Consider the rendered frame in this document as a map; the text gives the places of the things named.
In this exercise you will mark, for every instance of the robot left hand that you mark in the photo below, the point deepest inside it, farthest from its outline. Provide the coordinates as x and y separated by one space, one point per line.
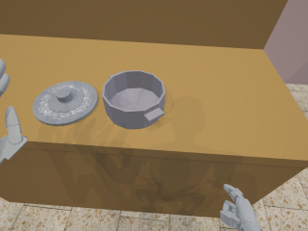
9 144

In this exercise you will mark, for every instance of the lid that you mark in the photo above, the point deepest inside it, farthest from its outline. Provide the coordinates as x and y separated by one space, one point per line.
50 111

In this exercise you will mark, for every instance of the pot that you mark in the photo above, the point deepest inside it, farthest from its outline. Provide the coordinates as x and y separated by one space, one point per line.
134 99

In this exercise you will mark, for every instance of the table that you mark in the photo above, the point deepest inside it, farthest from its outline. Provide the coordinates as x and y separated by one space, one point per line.
228 116

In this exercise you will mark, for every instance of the robot right forearm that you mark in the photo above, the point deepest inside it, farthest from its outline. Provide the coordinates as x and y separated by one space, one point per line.
250 226

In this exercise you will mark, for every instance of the robot right hand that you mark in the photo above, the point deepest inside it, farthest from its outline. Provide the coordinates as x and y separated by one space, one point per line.
236 214

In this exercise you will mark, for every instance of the knob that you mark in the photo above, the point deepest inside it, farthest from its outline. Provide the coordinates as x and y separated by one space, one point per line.
63 95

